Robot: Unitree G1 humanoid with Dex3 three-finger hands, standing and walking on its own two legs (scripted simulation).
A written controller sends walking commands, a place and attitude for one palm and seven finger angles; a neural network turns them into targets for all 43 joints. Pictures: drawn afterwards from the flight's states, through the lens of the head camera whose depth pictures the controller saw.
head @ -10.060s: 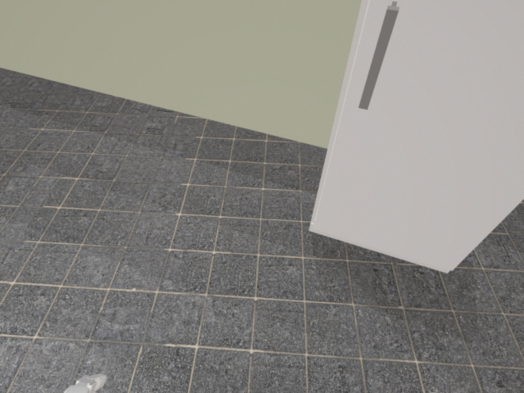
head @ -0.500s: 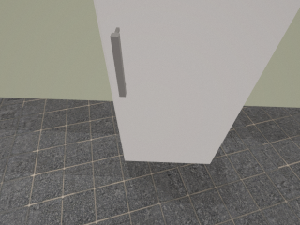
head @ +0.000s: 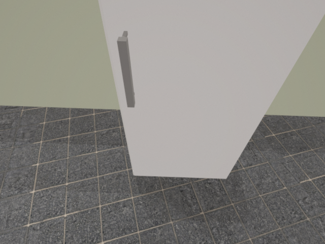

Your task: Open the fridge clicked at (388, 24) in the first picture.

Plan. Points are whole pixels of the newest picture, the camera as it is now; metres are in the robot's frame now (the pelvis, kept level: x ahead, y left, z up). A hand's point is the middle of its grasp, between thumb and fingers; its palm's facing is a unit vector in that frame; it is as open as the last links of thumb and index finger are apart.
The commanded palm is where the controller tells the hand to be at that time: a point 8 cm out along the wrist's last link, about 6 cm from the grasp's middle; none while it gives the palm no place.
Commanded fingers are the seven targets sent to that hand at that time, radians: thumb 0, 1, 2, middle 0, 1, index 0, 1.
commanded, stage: shuffle to correct the standing spot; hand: left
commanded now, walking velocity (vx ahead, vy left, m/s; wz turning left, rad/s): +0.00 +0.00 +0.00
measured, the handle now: (128, 72) +0.58 +0.15 +0.11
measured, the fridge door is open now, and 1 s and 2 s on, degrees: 0 0 0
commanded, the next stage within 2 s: come to a stop and stand still in 0.46 s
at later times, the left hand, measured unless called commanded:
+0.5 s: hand out of the picture +0.00 +0.15 -0.19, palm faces +0.11 -0.98 -0.15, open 7.4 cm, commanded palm none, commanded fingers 0.00 0.90 0.90 -0.20 -0.30 -0.20 -0.30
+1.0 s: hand (107, 218) +0.23 +0.19 -0.19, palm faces +0.08 -0.96 -0.26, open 7.3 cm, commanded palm none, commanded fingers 0.00 0.90 0.90 -0.20 -0.30 -0.20 -0.30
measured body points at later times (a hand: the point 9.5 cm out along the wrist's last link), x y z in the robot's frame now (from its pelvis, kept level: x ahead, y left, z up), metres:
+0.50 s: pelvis +0.07 +0.00 -0.01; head +0.08 +0.01 +0.44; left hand +0.00 +0.20 -0.17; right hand +0.03 -0.22 -0.17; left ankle +0.01 +0.10 -0.74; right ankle +0.01 -0.13 -0.74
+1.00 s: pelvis +0.15 -0.01 -0.02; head +0.22 -0.01 +0.43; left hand +0.22 +0.24 -0.17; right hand +0.15 -0.24 -0.18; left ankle +0.07 +0.09 -0.67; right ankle +0.24 -0.11 -0.74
